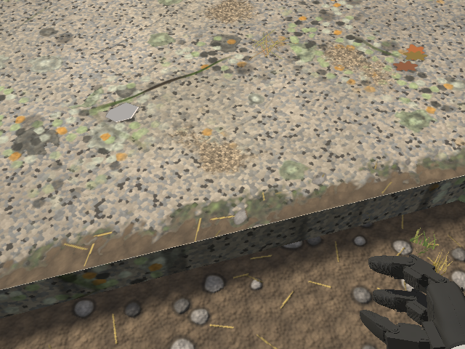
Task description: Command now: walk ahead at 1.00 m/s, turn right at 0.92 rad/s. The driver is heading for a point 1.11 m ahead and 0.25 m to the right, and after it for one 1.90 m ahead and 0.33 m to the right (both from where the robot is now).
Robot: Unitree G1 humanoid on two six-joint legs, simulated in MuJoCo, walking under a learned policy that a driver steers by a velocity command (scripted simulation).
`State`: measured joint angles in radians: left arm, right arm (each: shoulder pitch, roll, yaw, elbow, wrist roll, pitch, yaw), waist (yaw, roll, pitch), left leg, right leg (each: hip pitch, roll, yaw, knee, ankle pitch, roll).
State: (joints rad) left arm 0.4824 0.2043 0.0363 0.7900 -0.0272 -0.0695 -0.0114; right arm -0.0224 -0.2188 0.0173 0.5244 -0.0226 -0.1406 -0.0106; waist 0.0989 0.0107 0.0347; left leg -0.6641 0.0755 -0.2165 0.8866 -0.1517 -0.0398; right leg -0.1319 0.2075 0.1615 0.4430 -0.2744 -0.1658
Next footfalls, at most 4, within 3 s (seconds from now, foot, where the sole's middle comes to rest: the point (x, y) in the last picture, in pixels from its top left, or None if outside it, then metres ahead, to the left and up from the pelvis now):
0.14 left None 0.36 0.19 -0.77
0.60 right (335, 308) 0.64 -0.20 -0.77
1.24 left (259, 197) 0.91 0.05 -0.62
2.04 right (363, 256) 0.82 -0.30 -0.77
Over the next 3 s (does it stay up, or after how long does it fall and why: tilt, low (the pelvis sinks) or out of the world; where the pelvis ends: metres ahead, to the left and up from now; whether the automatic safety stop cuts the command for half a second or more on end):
stays up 1.18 -0.50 0.14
